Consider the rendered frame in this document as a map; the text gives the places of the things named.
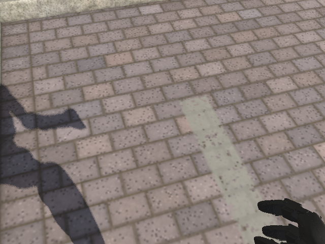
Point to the robot right hand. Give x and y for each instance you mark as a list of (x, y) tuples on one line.
[(310, 230)]

